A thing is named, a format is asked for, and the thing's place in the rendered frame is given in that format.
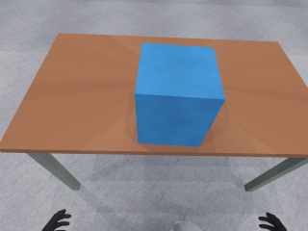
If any right robot thigh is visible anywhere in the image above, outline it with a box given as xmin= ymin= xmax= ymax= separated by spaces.
xmin=169 ymin=221 xmax=202 ymax=231

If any robot left hand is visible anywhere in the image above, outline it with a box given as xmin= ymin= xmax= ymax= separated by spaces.
xmin=41 ymin=209 xmax=71 ymax=231

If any robot right hand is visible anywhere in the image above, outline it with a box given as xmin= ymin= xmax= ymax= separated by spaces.
xmin=258 ymin=212 xmax=287 ymax=231

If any table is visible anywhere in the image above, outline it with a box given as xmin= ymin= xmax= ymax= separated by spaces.
xmin=0 ymin=33 xmax=308 ymax=193

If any carton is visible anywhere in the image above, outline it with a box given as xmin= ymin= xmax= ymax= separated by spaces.
xmin=135 ymin=42 xmax=225 ymax=147

